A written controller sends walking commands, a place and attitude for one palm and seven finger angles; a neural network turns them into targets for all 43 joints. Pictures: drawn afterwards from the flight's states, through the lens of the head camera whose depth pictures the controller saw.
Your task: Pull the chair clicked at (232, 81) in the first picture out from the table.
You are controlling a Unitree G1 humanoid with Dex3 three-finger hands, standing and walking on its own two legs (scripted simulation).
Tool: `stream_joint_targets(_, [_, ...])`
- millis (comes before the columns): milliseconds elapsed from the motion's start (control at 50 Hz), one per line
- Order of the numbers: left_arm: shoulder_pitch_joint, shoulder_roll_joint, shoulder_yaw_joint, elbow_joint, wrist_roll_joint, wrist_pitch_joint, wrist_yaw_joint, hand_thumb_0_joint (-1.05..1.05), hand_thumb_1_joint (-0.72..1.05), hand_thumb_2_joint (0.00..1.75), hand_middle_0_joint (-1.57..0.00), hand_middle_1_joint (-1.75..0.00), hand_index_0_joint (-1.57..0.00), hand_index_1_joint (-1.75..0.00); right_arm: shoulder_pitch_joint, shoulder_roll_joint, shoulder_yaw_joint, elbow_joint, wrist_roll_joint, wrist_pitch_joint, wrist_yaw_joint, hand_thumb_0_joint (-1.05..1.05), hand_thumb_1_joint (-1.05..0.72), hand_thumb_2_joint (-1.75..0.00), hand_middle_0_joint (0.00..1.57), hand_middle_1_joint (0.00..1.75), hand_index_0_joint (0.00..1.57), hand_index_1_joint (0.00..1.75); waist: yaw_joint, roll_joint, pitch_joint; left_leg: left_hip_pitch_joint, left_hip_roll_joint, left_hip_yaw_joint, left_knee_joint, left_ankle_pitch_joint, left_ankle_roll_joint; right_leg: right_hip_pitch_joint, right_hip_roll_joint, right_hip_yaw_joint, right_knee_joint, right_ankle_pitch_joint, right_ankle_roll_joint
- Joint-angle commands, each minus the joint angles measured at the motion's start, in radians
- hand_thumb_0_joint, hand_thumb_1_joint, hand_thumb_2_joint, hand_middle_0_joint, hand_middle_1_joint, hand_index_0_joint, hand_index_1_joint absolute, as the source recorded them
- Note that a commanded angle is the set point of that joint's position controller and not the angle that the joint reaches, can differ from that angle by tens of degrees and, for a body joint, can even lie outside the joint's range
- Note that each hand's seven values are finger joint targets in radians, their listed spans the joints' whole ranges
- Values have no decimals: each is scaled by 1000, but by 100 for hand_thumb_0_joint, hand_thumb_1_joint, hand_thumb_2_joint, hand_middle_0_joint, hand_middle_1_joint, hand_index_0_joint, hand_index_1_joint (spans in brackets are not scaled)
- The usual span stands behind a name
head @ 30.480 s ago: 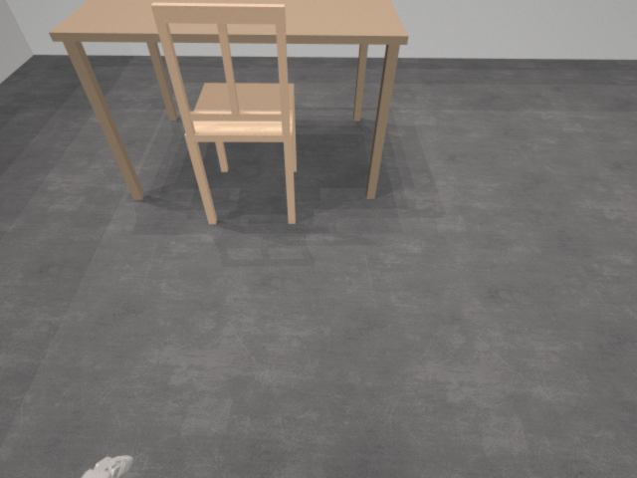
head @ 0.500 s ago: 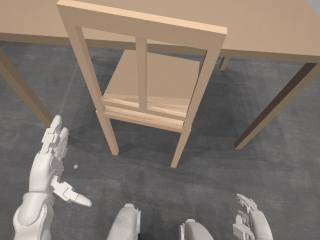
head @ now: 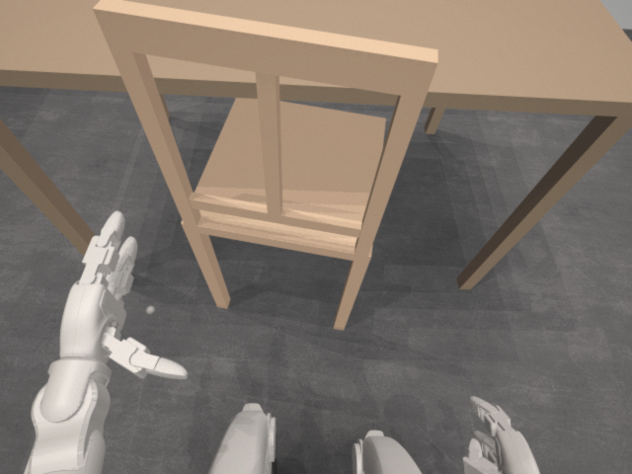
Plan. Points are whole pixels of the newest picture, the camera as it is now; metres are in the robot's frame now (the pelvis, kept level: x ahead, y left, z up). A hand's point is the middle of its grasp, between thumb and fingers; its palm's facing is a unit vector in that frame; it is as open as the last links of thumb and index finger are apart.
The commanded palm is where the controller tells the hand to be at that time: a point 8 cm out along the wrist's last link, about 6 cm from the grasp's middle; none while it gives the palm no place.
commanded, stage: aim the fingers beside a spindle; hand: left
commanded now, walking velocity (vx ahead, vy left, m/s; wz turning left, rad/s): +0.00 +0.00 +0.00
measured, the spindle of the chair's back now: (272, 154) +0.55 +0.09 +0.03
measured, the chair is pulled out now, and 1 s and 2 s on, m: -0.05 -0.05 -0.05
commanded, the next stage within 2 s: none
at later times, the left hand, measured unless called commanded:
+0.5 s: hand (154, 300) +0.31 +0.21 +0.02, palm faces +0.04 -1.00 -0.04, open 16.9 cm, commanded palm +0.30 +0.25 +0.02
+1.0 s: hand (165, 283) +0.34 +0.20 +0.02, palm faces +0.03 -1.00 -0.03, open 16.9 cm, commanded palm +0.31 +0.25 +0.02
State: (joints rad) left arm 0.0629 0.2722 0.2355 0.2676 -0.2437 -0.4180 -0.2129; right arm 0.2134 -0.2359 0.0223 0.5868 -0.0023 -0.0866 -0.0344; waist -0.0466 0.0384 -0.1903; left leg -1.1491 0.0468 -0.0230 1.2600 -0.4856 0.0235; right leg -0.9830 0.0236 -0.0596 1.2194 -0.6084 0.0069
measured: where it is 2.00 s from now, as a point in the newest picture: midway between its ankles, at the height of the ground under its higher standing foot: outside the picture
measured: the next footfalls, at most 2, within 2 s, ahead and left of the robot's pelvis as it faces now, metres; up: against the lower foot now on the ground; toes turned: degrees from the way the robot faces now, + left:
none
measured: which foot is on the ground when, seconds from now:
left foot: down 0.00-1.00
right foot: down 0.00-1.00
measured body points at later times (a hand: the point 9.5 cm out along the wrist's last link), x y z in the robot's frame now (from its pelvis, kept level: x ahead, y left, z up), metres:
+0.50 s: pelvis +0.00 +0.00 +0.00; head +0.10 +0.02 +0.44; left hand +0.31 +0.26 +0.03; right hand +0.16 -0.25 -0.10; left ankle +0.06 +0.10 -0.63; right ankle -0.01 -0.13 -0.63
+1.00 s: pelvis +0.00 +0.00 +0.00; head +0.10 +0.02 +0.44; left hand +0.33 +0.26 +0.02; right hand +0.13 -0.26 -0.11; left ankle +0.06 +0.10 -0.63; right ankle -0.01 -0.13 -0.63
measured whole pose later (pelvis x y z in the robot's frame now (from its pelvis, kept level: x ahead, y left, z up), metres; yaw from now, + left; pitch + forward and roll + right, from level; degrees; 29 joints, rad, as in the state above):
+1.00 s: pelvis +0.00 +0.00 +0.00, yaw +0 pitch +22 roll -4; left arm -0.11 0.29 0.26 0.44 -0.23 -0.42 -0.24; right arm 0.22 -0.24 0.01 0.62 0.00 -0.06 -0.03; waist -0.06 0.04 -0.18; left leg -1.17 0.05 -0.02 1.26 -0.48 0.02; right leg -1.01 0.03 -0.06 1.23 -0.61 0.00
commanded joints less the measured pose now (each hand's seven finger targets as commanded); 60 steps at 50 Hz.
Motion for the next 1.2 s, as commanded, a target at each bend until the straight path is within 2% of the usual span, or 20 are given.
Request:
stream_joint_targets(0, [-179, 146, 43, -179, -12, -86, -5, 0, -50, 30, -6, -8, -6, -8, -14, -159, -68, -113, 7, -43, -11, 0, -90, -90, 20, 30, 20, 30, -13, 59, -291, 401, -17, -43, -155, 203, -3, -13, 27, -3, -164, 214, -31])
stream_joint_targets(140, [-221, 159, 46, -187, -19, -76, -21, 0, -50, 30, -6, -8, -6, -8, -9, -161, -68, -103, 8, -43, -17, 0, -90, -90, 20, 30, 20, 30, -9, 78, -337, 451, -15, -45, -160, 252, -4, 2, 23, -3, -169, 246, -31])
stream_joint_targets(200, [-197, 205, 105, -162, -22, -74, -6, 0, -50, 30, -6, -8, -6, -8, -3, -160, -68, -101, 5, -37, -15, 0, -90, -90, 20, 30, 20, 30, 4, 53, -340, 426, -16, -39, -153, 274, -2, 34, 25, 0, -167, 273, -31])
stream_joint_targets(260, [-173, 207, 127, -136, -21, -74, -2, 0, -50, 30, -6, -8, -6, -8, -8, -154, -69, -103, 5, -30, -10, 0, -90, -90, 20, 30, 20, 30, 12, 49, -334, 412, -18, -28, -151, 278, -5, 47, 25, 3, -166, 290, -29])
stream_joint_targets(300, [-154, 202, 121, -125, -22, -73, -8, 0, -50, 30, -6, -8, -6, -8, -4, -154, -68, -108, 6, -27, -6, 0, -90, -90, 20, 30, 20, 30, 13, 69, -328, 410, -18, -26, -150, 288, -5, 51, 27, 4, -164, 301, -32])
stream_joint_targets(400, [-240, 125, 18, -136, -23, -75, -38, 0, -50, 30, -6, -8, -6, -8, -1, -158, -69, -103, 8, -31, -4, 0, -90, -90, 20, 30, 20, 30, -29, 68, -309, 431, -15, -34, -142, 277, -2, 3, 27, 0, -170, 283, -28])
stream_joint_targets(420, [-239, 150, 43, -138, -24, -79, -40, 0, -50, 30, -6, -8, -6, -8, 2, -163, -73, -98, 8, -33, -7, 0, -90, -90, 20, 30, 20, 30, -22, 59, -321, 438, -13, -36, -144, 280, -4, 7, 24, 0, -170, 285, -28])
stream_joint_targets(460, [-241, 131, 21, -137, -23, -81, -40, 0, -50, 30, -6, -8, -6, -8, 0, -161, -72, -102, 8, -35, -8, 0, -90, -90, 20, 30, 20, 30, -25, 49, -317, 434, -16, -35, -146, 268, -1, 9, 24, 0, -174, 275, -27])
stream_joint_targets(520, [-308, 197, 85, -105, -13, -91, -23, 0, -50, 30, -6, -8, -6, -8, -1, -167, -70, -87, 5, -31, -15, 0, -90, -90, 20, 30, 20, 30, -22, 39, -295, 396, -17, -37, -142, 224, -1, -9, 24, 2, -167, 239, -28])
stream_joint_targets(560, [-339, 190, 86, -76, -6, -95, -12, 0, -50, 30, -6, -8, -6, -8, -4, -162, -67, -84, 4, -28, -16, 0, -90, -90, 20, 30, 20, 30, -21, 46, -287, 385, -20, -35, -142, 198, -2, -22, 23, 3, -167, 216, -28])
stream_joint_targets(580, [-352, 206, 107, -76, -6, -99, -8, 0, -50, 30, -6, -8, -6, -8, -2, -162, -69, -81, 2, -27, -16, 0, -90, -90, 20, 30, 20, 30, -16, 37, -310, 388, -19, -34, -137, 203, -1, -14, 24, 8, -165, 219, -28])
stream_joint_targets(620, [-333, 239, 140, -67, -4, -98, -6, 0, -50, 30, -6, -8, -6, -8, 0, -161, -65, -87, 1, -22, -14, 0, -90, -90, 20, 30, 20, 30, 2, 68, -335, 396, -20, -30, -141, 230, -3, 13, 23, 10, -161, 242, -32])
stream_joint_targets(700, [-321, 216, 111, -57, -6, -84, -24, 0, -50, 30, -6, -8, -6, -8, 7, -161, -67, -90, 4, -19, -10, 0, -90, -90, 20, 30, 20, 30, -2, 89, -372, 432, -16, -29, -143, 260, -5, 19, 27, 12, -164, 264, -33])
stream_joint_targets(740, [-347, 175, 64, -49, -8, -72, -33, 0, -50, 30, -6, -8, -6, -8, 9, -160, -66, -86, 6, -17, -7, 0, -90, -90, 20, 30, 20, 30, -19, 81, -359, 434, -15, -31, -144, 263, -5, 11, 25, 7, -168, 272, -29])
stream_joint_targets(800, [-337, 197, 92, 3, -16, -59, -39, 0, -50, 30, -6, -8, -6, -8, 18, -168, -68, -79, 10, -13, -9, 0, -90, -90, 20, 30, 20, 30, -21, 38, -323, 397, -14, -34, -144, 236, -2, 7, 29, 6, -174, 254, -30])
stream_joint_targets(820, [-359, 182, 79, 3, -14, -61, -40, 0, -50, 30, -6, -8, -6, -8, 18, -167, -68, -78, 9, -12, -9, 0, -90, -90, 20, 30, 20, 30, -27, 28, -326, 387, -16, -30, -140, 236, 0, 10, 25, 9, -173, 259, -25])
stream_joint_targets(940, [-349, 193, 88, -56, -3, -92, -10, 0, -50, 30, -6, -8, -6, -8, 21, -161, -73, -87, 5, -12, -2, 0, -90, -90, 20, 30, 20, 30, -6, 75, -357, 442, -16, -35, -154, 276, -6, 12, 26, 4, -166, 271, -32])
stream_joint_targets(1000, [-305, 230, 126, -69, -1, -103, 5, 0, -50, 30, -6, -8, -6, -8, 24, -163, -74, -87, 4, -9, 0, 0, -90, -90, 20, 30, 20, 30, 2, 57, -371, 442, -14, -33, -152, 298, -5, 35, 28, 7, -164, 295, -32])
stream_joint_targets(1100, [-335, 213, 122, 20, 3, -95, -3, 0, -50, 30, -6, -8, -6, -8, 22, -163, -69, -77, 5, 0, 0, 0, -90, -90, 20, 30, 20, 30, -19, 26, -286, 357, -18, -27, -147, 215, -2, 11, 29, 8, -169, 242, -27])
stream_joint_targets(1180, [-373, 179, 77, -9, -6, -101, -33, 0, -50, 30, -6, -8, -6, -8, 16, -165, -72, -81, 7, -8, -3, 0, -90, -90, 20, 30, 20, 30, -20, 71, -321, 408, -17, -29, -150, 222, -5, -3, 25, 10, -172, 239, -32])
